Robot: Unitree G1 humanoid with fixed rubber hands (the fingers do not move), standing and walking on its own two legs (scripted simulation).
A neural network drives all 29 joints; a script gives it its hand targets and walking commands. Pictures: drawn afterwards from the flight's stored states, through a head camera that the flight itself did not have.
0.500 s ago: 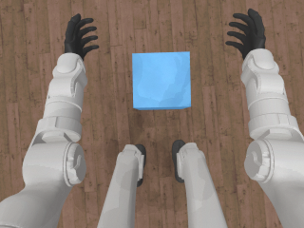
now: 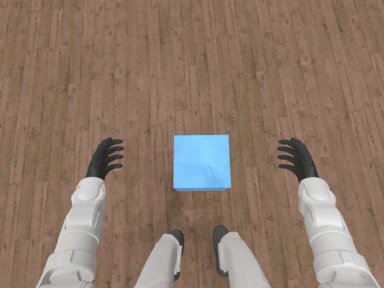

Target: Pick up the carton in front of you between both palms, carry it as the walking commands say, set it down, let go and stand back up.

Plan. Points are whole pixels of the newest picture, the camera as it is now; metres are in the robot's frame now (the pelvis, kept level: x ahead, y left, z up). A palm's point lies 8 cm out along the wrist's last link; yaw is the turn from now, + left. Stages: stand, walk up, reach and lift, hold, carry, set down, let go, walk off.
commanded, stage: let go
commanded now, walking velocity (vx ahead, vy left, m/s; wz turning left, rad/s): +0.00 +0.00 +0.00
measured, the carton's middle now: (200, 165) +0.42 -0.01 -0.60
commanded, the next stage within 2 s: stand in 0.82 s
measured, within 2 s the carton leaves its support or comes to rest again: neither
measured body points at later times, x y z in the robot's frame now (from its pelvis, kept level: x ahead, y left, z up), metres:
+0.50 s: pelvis +0.03 +0.00 +0.06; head +0.07 +0.00 +0.50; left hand +0.20 +0.24 -0.02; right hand +0.20 -0.23 -0.03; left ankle +0.01 +0.11 -0.69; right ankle +0.03 -0.11 -0.69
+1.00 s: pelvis +0.03 +0.00 +0.05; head +0.04 +0.00 +0.50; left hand +0.17 +0.28 -0.04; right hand +0.18 -0.28 -0.04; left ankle +0.01 +0.10 -0.69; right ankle +0.03 -0.11 -0.69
